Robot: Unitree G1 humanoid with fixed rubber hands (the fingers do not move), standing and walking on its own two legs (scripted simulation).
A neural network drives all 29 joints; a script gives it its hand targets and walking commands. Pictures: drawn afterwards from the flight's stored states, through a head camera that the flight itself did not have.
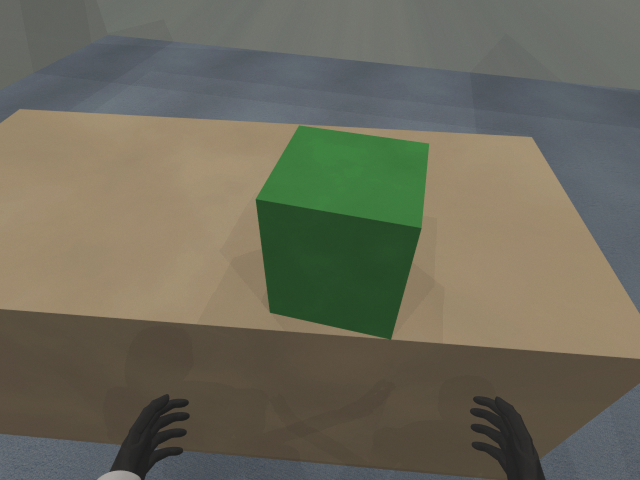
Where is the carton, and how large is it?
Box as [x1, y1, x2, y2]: [256, 125, 428, 339]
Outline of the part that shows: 299,125 256,198 270,312 390,339 421,228 428,143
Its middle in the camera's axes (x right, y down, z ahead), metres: +0.04 -0.01 +0.64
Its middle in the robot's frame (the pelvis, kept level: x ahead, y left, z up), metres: +0.50 -0.01 +0.04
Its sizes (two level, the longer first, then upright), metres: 0.210 0.200 0.250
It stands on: a pedestal, 0.69 m high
